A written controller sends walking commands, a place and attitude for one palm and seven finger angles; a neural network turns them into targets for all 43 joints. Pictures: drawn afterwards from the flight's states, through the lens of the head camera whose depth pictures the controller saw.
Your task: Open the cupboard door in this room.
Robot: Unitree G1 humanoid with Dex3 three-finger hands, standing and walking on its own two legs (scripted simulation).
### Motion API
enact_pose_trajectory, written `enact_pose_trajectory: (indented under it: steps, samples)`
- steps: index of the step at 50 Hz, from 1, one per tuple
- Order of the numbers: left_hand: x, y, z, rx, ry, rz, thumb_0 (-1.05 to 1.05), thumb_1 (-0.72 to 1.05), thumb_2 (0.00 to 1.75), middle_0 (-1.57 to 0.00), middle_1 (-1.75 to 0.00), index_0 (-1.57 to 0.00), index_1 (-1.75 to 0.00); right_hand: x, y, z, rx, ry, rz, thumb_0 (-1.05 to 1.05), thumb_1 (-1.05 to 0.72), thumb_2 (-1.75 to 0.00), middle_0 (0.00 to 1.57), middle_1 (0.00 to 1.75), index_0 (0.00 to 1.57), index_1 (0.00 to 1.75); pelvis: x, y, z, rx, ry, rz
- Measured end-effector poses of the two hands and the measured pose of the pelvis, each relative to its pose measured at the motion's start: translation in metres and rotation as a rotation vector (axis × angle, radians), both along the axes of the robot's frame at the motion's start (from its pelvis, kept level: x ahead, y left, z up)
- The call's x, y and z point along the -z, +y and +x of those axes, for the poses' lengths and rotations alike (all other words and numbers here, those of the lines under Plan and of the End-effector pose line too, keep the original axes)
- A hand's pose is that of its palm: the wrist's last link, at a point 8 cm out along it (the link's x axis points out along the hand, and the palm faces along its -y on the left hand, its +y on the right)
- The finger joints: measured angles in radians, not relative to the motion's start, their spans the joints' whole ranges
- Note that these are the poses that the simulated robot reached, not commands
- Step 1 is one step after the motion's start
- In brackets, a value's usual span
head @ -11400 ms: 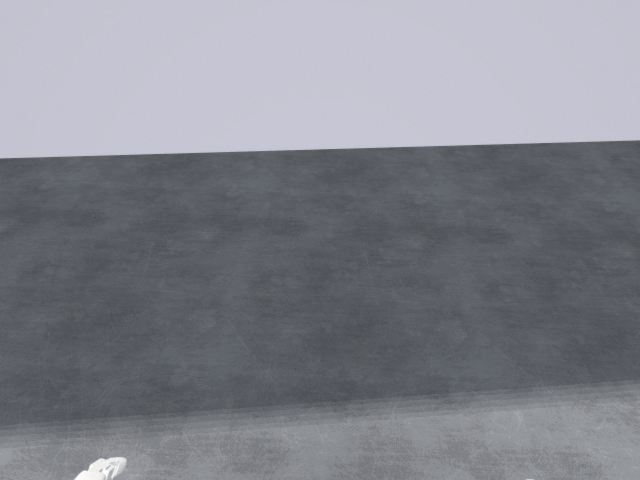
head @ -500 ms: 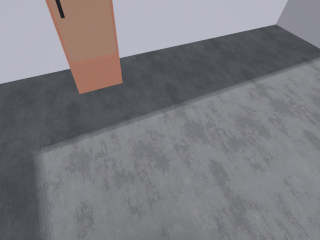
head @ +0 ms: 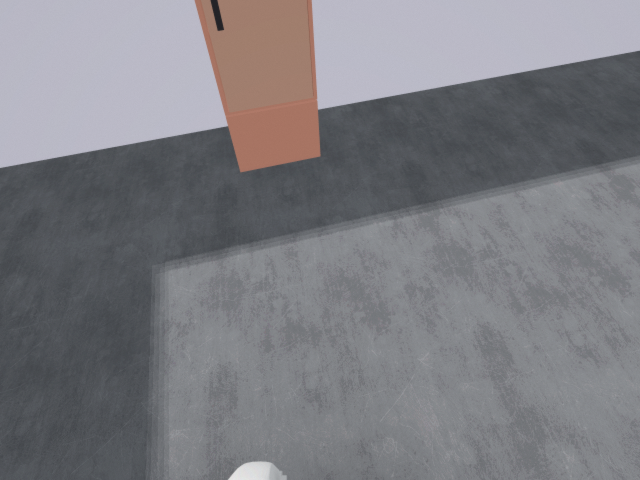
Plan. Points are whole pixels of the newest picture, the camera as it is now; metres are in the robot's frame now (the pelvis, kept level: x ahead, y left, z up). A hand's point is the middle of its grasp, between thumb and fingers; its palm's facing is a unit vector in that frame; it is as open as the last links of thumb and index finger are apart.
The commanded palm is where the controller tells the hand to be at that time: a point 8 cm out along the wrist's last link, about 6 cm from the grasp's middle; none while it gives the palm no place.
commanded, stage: turn or walk to find it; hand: left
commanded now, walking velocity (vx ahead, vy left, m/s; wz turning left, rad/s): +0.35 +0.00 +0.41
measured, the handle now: (214, 2) +1.51 +0.41 +0.00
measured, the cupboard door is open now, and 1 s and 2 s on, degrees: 0 0 0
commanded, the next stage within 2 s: stand and wait in 1.02 s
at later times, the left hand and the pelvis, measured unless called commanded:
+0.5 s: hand out of the picture +0.06 +0.27 -0.16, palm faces +0.22 -0.95 -0.23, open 7.4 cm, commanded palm none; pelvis +0.05 +0.06 +0.00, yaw +11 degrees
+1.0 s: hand out of the picture +0.10 +0.20 -0.17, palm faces +0.35 -0.92 -0.17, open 7.3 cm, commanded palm none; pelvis +0.21 +0.07 +0.00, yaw +16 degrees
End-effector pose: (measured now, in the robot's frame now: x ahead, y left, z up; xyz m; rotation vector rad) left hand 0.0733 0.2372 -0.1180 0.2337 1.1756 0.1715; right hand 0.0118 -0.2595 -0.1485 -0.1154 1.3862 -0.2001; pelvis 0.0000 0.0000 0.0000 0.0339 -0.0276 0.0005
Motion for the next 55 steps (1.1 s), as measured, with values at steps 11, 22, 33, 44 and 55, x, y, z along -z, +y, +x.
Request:
enact_pose_trajectory:
  steps: [11, 22, 33, 44, 55]
  samples:
    - [0.039, 0.065, -0.092, -0.199, 0.155, -0.052, 0.00, 0.90, 0.89, -0.20, -0.30, -0.21, -0.30, -0.014, 0.056, 0.080, -0.215, -0.143, -0.054, 0.00, -0.91, -0.90, 0.20, 0.30, 0.20, 0.30, 0.015, 0.043, 0.002, -0.111, 0.022, -0.040]
    - [0.018, 0.086, -0.054, -0.248, 0.097, -0.051, 0.00, 0.91, 0.89, -0.20, -0.30, -0.20, -0.30, -0.020, 0.097, 0.096, -0.270, -0.106, -0.014, 0.00, -0.90, -0.90, 0.21, 0.30, 0.21, 0.30, -0.003, 0.061, 0.031, -0.182, 0.007, -0.043]
    - [0.017, 0.049, 0.053, -0.195, -0.043, -0.042, 0.00, 0.91, 0.89, -0.20, -0.30, -0.20, -0.30, 0.020, 0.071, 0.098, -0.214, 0.053, 0.046, 0.00, -0.90, -0.90, 0.21, 0.30, 0.21, 0.30, 0.016, 0.038, 0.099, -0.219, -0.003, -0.020]
    - [0.013, 0.017, 0.018, -0.344, 0.173, -0.086, 0.00, 0.93, 0.89, -0.20, -0.30, -0.20, -0.30, -0.005, 0.071, 0.227, -0.280, -0.042, 0.034, 0.00, -0.91, -0.90, 0.20, 0.30, 0.20, 0.30, -0.004, 0.041, 0.170, -0.250, 0.000, -0.027]
    - [0.038, 0.025, 0.015, -0.476, 0.378, -0.208, 0.00, 0.91, 0.89, -0.20, -0.30, -0.20, -0.30, -0.004, 0.166, 0.385, -0.443, -0.185, 0.027, 0.00, -0.91, -0.90, 0.20, 0.30, 0.20, 0.30, 0.015, 0.102, 0.248, -0.292, -0.009, -0.063]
